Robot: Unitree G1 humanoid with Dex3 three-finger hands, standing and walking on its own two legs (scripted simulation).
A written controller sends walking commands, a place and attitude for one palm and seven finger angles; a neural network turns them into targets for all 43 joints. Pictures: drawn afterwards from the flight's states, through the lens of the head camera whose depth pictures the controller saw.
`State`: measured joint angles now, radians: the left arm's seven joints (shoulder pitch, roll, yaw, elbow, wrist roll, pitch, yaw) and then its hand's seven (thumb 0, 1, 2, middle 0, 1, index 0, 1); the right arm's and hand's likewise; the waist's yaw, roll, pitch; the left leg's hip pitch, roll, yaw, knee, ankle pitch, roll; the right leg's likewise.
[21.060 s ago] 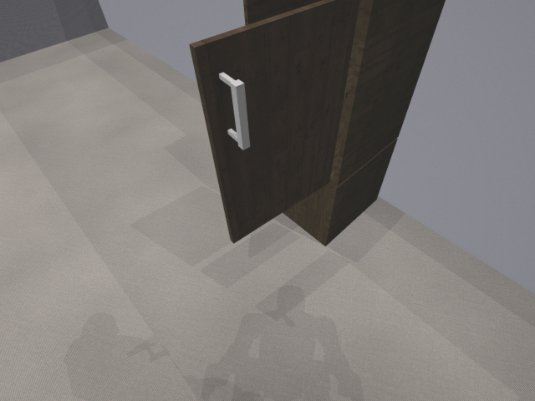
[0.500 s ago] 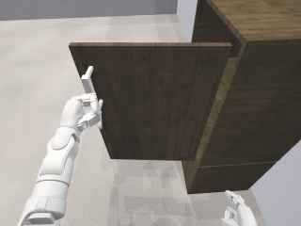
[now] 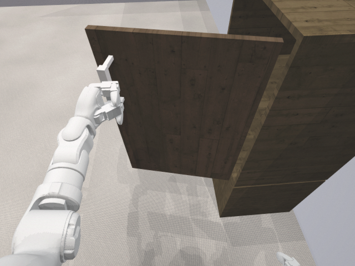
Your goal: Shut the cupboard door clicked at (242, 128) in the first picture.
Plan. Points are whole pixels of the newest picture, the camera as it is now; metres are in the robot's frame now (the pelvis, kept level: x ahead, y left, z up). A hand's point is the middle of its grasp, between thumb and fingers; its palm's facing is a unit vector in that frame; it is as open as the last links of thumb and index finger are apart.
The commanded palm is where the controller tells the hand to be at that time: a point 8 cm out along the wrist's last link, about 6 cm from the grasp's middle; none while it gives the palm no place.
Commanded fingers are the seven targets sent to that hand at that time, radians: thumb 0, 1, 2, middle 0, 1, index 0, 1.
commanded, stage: push the door shut along its arc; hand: left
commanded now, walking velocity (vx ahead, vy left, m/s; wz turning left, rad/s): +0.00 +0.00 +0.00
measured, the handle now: (113, 87) +0.50 +0.17 +0.13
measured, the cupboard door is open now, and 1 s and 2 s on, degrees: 77 70 58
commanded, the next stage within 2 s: pull the fist back off the door in 1.24 s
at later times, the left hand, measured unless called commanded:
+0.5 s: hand (145, 90) +0.48 +0.09 +0.14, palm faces -0.30 -0.95 -0.02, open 3.1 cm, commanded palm +0.48 +0.14 +0.14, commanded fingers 0.00 0.90 0.90 -1.30 -1.50 -1.30 -1.50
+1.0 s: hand (152, 81) +0.50 +0.07 +0.15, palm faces -0.40 -0.92 -0.01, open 3.1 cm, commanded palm +0.53 +0.11 +0.14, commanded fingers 0.00 0.90 0.90 -1.30 -1.50 -1.30 -1.50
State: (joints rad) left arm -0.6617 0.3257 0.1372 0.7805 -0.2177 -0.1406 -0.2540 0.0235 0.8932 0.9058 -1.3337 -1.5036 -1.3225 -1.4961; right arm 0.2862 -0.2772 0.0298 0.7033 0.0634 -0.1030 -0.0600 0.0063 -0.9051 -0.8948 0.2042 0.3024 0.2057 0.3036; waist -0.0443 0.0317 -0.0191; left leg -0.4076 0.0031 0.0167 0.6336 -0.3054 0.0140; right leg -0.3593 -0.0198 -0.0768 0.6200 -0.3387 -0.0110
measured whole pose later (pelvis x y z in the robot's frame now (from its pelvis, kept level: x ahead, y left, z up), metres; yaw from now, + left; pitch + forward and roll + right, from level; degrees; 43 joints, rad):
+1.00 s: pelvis +0.00 +0.00 -0.01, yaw -1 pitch +13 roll -1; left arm -1.11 0.43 0.17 1.22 -0.18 -0.20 -0.45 0.01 0.90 0.96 -1.30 -1.50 -1.30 -1.50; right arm 0.36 -0.30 0.01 0.74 0.02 -0.10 -0.06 0.00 -0.90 -0.89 0.21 0.30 0.21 0.30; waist -0.16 0.03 -0.05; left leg -0.63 0.03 0.02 0.73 -0.34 0.01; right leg -0.58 0.00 -0.07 0.71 -0.36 -0.02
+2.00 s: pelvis +0.02 -0.02 -0.01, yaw -4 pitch +12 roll +0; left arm -0.87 0.17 0.23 1.01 -0.05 -0.27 0.13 0.02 0.90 0.91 -1.30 -1.50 -1.29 -1.50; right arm 0.45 -0.27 -0.04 0.70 -0.01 -0.04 0.06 0.00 -0.91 -0.89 0.20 0.30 0.20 0.30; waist -0.12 0.06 -0.11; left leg -0.53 0.05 0.06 0.67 -0.34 -0.01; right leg -0.52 0.03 -0.03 0.66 -0.36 -0.04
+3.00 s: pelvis +0.00 +0.00 +0.01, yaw -2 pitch -2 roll +0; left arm -0.03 0.23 0.07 0.01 -0.11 -0.02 0.03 0.02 0.90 0.90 -1.16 -1.34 -1.15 -1.34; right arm 0.14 -0.23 0.04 0.57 0.04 -0.02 -0.06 0.01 -0.91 -0.90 0.20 0.30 0.20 0.30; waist 0.02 0.05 -0.02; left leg -0.17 0.01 0.05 0.45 -0.24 0.01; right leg -0.15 -0.01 -0.03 0.45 -0.27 -0.01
